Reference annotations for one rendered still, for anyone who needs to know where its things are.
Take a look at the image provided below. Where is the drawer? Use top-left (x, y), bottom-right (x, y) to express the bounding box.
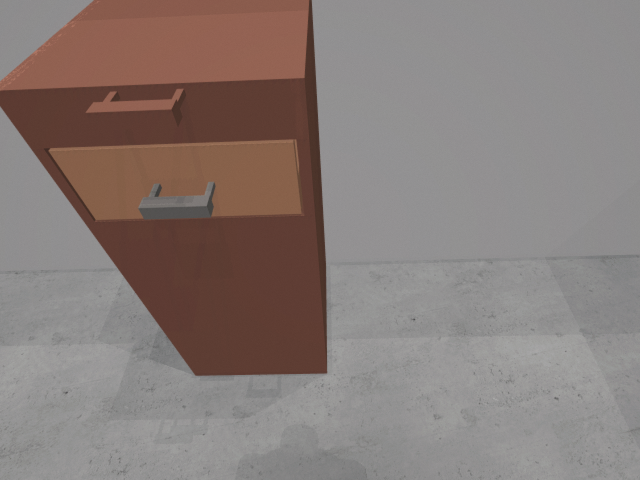
top-left (49, 139), bottom-right (303, 220)

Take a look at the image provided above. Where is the cabinet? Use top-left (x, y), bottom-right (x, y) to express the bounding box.
top-left (0, 0), bottom-right (327, 376)

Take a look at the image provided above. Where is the handle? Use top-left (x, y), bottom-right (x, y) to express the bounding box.
top-left (85, 99), bottom-right (183, 130)
top-left (138, 182), bottom-right (215, 220)

